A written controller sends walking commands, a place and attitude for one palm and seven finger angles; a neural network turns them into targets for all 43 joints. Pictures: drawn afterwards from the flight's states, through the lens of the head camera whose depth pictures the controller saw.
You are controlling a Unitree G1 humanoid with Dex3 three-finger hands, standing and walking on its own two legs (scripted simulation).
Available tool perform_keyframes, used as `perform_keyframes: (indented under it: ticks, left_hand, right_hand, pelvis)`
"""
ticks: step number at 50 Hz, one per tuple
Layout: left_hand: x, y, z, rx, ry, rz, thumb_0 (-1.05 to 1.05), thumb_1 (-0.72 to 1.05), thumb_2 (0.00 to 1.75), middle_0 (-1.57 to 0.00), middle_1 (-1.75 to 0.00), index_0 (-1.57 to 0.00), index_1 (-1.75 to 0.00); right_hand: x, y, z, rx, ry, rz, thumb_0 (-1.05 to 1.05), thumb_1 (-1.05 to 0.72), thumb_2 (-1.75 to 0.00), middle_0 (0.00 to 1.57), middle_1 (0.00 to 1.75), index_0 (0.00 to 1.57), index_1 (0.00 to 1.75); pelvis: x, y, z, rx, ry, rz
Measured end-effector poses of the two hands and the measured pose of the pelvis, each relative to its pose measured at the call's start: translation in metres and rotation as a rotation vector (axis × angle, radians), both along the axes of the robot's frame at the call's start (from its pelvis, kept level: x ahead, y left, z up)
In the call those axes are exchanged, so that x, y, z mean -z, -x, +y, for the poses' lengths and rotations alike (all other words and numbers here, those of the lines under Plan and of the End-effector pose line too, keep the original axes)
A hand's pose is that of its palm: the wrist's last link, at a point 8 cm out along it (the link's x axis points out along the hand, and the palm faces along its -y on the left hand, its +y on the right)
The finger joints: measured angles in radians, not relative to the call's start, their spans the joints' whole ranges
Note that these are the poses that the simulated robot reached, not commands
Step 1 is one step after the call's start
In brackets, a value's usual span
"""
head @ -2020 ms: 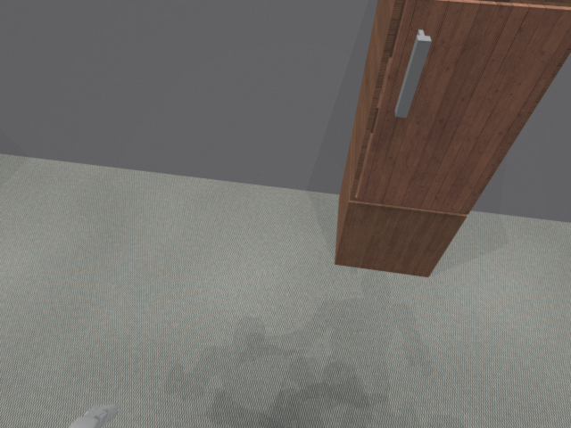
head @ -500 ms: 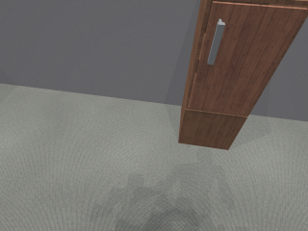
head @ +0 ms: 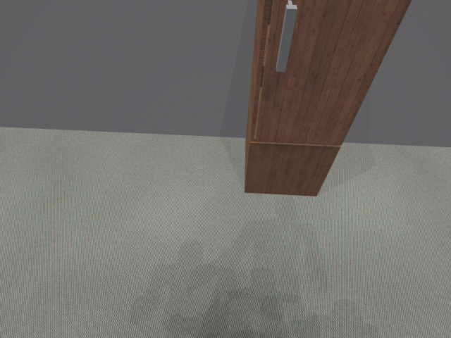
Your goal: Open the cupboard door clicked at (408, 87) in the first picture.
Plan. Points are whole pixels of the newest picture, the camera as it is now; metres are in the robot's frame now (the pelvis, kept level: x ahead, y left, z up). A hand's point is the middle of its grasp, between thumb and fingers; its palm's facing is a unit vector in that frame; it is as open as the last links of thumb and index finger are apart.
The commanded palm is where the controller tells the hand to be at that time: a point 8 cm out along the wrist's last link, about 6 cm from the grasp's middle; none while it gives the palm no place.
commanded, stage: walk to a spot facing it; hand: left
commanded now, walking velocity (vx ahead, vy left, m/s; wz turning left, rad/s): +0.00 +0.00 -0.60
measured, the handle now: (285, 37) +0.87 -0.10 +0.11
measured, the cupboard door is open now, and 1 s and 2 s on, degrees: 0 0 0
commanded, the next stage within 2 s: turn to face it in 0.14 s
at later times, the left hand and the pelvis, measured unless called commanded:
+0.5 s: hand out of the picture +0.06 +0.15 -0.15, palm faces -0.11 -0.97 -0.24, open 7.4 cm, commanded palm none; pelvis -0.01 -0.03 +0.01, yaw -8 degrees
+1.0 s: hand out of the picture -0.01 +0.20 -0.17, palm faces -0.07 -0.98 -0.19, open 7.4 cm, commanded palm none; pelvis +0.01 +0.02 +0.01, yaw -5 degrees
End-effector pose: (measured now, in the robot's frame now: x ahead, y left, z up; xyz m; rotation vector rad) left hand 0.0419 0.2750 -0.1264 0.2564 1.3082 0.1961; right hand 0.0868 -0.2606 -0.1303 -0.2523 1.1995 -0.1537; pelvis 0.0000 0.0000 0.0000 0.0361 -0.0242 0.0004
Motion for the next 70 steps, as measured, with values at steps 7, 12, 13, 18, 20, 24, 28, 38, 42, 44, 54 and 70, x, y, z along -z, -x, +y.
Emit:
perform_keyframes:
  ticks: [7,12,13,18,20,24,28,38,42,44,54,70]
  left_hand:
    - [0.005,-0.001,-0.043,0.056,0.007,-0.004,0.01,0.90,0.90,-0.20,-0.30,-0.20,-0.30]
    - [-0.006,0.006,-0.066,0.062,0.021,0.005,0.01,0.90,0.90,-0.20,-0.30,-0.20,-0.30]
    - [-0.008,0.006,-0.069,0.070,0.024,0.010,0.01,0.90,0.90,-0.20,-0.30,-0.20,-0.30]
    - [-0.014,0.000,-0.078,0.107,0.033,0.008,0.01,0.90,0.90,-0.20,-0.30,-0.20,-0.30]
    - [-0.014,-0.005,-0.079,0.114,0.037,-0.008,0.01,0.90,0.90,-0.20,-0.30,-0.20,-0.30]
    - [-0.011,-0.016,-0.081,0.124,0.056,-0.051,0.01,0.90,0.90,-0.20,-0.30,-0.20,-0.30]
    - [-0.004,-0.025,-0.076,0.127,0.087,-0.090,0.01,0.90,0.90,-0.20,-0.30,-0.20,-0.30]
    - [0.016,-0.011,-0.044,0.061,0.135,-0.047,0.01,0.91,0.90,-0.20,-0.30,-0.20,-0.30]
    - [0.016,0.009,-0.032,0.036,0.122,0.008,0.01,0.91,0.90,-0.20,-0.30,-0.20,-0.30]
    - [0.015,0.020,-0.027,0.024,0.113,0.037,0.01,0.91,0.90,-0.20,-0.30,-0.20,-0.30]
    - [0.008,0.044,-0.034,0.035,0.101,0.206,0.01,0.91,0.90,-0.19,-0.30,-0.20,-0.30]
    - [0.019,-0.030,-0.125,-0.017,0.182,0.153,0.00,0.91,0.90,-0.19,-0.30,-0.20,-0.30]
  right_hand:
    - [0.033,0.039,-0.015,0.102,-0.075,0.043,0.00,-0.90,-0.90,0.20,0.30,0.21,0.30]
    - [0.021,0.055,-0.027,0.144,-0.084,0.067,0.01,-0.90,-0.90,0.20,0.30,0.21,0.30]
    - [0.017,0.057,-0.030,0.154,-0.082,0.062,0.01,-0.91,-0.90,0.20,0.30,0.21,0.30]
    - [0.007,0.070,-0.042,0.203,-0.056,0.046,0.01,-0.91,-0.90,0.20,0.30,0.20,0.30]
    - [0.005,0.078,-0.043,0.218,-0.045,0.054,0.00,-0.91,-0.90,0.20,0.30,0.20,0.30]
    - [0.004,0.095,-0.036,0.235,-0.035,0.087,0.00,-0.91,-0.90,0.20,0.30,0.20,0.30]
    - [0.002,0.108,-0.020,0.231,-0.034,0.118,0.00,-0.91,-0.90,0.20,0.30,0.20,0.30]
    - [-0.003,0.122,0.047,0.181,-0.064,0.184,0.00,-0.91,-0.90,0.20,0.30,0.20,0.30]
    - [0.003,0.117,0.066,0.161,-0.096,0.196,0.00,-0.90,-0.90,0.20,0.30,0.20,0.30]
    - [0.006,0.114,0.071,0.149,-0.101,0.201,0.01,-0.91,-0.90,0.20,0.30,0.21,0.30]
    - [0.009,0.104,0.056,0.225,-0.111,0.176,0.01,-0.91,-0.90,0.20,0.30,0.21,0.30]
    - [0.000,-0.005,-0.033,0.190,-0.042,0.164,0.01,-0.91,-0.90,0.20,0.30,0.20,0.30]
  pelvis:
    - [0.015,0.007,-0.025,0.076,0.001,-0.010]
    - [0.001,0.014,-0.036,0.112,-0.009,0.010]
    - [-0.002,0.015,-0.037,0.123,-0.011,0.016]
    - [-0.009,0.016,-0.039,0.155,-0.008,0.037]
    - [-0.010,0.015,-0.038,0.158,0.001,0.039]
    - [-0.010,0.010,-0.033,0.150,0.021,0.035]
    - [-0.009,0.007,-0.024,0.131,0.044,0.027]
    - [-0.008,0.004,0.006,0.081,0.044,0.017]
    - [-0.007,0.004,0.016,0.065,0.039,0.017]
    - [-0.007,0.004,0.020,0.062,0.039,0.015]
    - [-0.008,-0.027,0.008,0.097,0.028,0.023]
    - [-0.005,-0.110,-0.051,0.081,0.056,0.027]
